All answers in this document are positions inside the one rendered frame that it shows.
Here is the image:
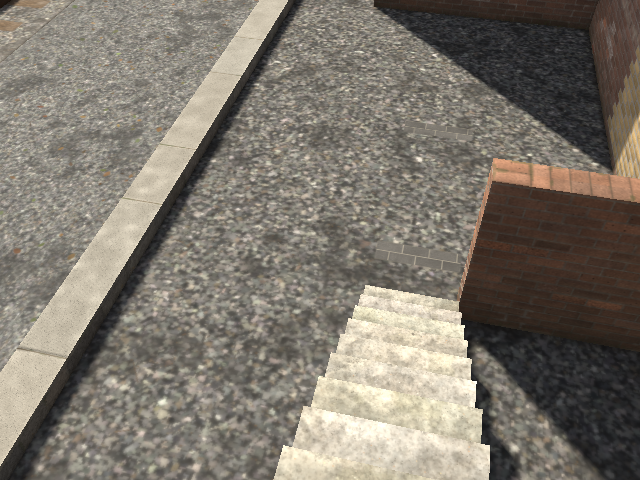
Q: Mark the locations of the stairs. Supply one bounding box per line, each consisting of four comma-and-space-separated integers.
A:
273, 285, 490, 480

